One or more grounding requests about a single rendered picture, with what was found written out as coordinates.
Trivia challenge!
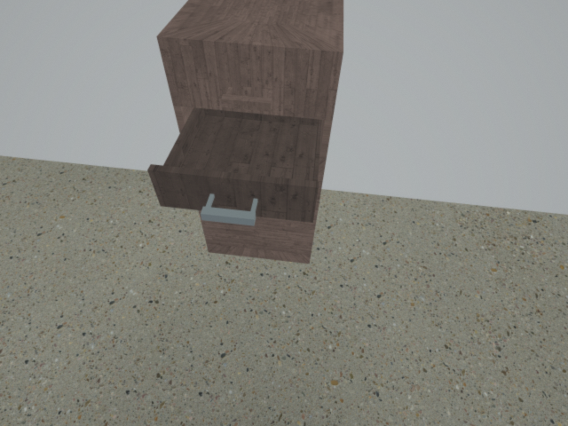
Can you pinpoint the cabinet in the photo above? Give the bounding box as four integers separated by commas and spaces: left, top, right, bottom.
157, 0, 343, 264

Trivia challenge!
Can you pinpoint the drawer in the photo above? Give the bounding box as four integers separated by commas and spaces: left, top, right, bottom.
147, 107, 322, 223

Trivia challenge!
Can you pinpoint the handle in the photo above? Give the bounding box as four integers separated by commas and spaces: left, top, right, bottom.
201, 193, 258, 226
221, 94, 272, 112

